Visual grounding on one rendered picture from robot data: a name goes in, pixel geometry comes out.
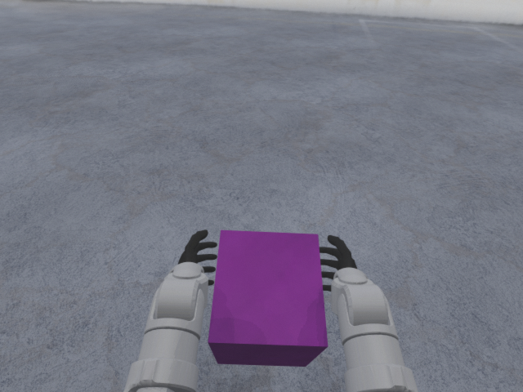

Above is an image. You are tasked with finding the carton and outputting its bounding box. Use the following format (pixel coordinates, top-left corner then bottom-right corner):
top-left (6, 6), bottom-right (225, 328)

top-left (208, 230), bottom-right (328, 367)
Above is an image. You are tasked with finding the robot right hand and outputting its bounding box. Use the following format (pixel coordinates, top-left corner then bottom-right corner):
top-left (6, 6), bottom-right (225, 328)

top-left (320, 235), bottom-right (357, 292)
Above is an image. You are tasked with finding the robot right forearm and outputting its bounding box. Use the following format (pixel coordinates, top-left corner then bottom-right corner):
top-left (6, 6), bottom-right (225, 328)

top-left (331, 268), bottom-right (418, 392)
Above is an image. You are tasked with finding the robot left forearm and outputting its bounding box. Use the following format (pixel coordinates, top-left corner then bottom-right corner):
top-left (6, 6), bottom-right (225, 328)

top-left (124, 262), bottom-right (208, 392)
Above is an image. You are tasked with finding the robot left hand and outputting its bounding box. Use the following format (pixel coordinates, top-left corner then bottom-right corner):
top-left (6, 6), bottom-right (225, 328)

top-left (178, 229), bottom-right (217, 286)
